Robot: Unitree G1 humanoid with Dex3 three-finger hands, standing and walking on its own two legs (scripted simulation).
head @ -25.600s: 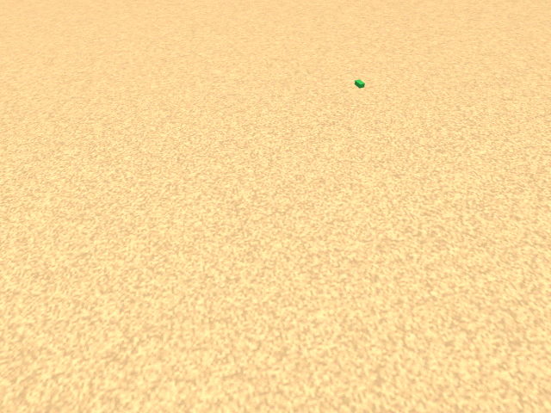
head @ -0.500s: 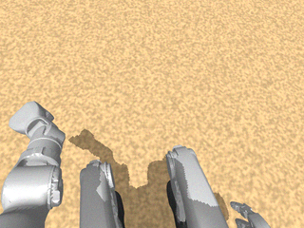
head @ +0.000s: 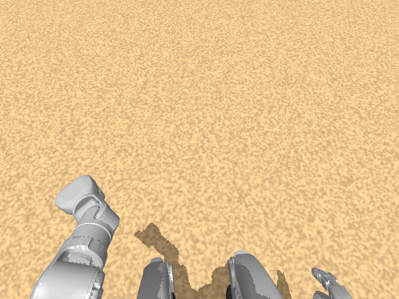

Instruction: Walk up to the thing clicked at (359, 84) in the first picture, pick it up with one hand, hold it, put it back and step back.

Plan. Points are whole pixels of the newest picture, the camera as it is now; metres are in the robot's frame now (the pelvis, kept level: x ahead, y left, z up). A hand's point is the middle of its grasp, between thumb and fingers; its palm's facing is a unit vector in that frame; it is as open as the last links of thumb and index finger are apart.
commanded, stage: lift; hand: left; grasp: from above
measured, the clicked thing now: (90, 212) +0.36 +0.27 -0.13
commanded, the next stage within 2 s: hold in 0.50 s
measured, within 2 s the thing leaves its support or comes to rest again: neither
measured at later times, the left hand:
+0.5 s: hand (79, 184) +0.37 +0.24 +0.02, palm faces -0.31 -0.33 -0.89, open 6.6 cm
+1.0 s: hand (72, 176) +0.36 +0.23 +0.06, palm faces -0.31 -0.33 -0.89, open 6.9 cm
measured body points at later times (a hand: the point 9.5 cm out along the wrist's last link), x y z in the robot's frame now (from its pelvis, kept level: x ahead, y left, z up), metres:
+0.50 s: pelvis +0.04 +0.00 +0.10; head +0.11 +0.00 +0.55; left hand +0.38 +0.25 +0.07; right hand +0.11 -0.26 -0.04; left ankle +0.05 +0.14 -0.60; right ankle +0.05 -0.12 -0.60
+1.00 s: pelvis +0.05 +0.00 +0.12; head +0.08 -0.01 +0.57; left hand +0.38 +0.24 +0.11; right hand +0.17 -0.25 +0.00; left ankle +0.05 +0.14 -0.60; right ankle +0.05 -0.12 -0.60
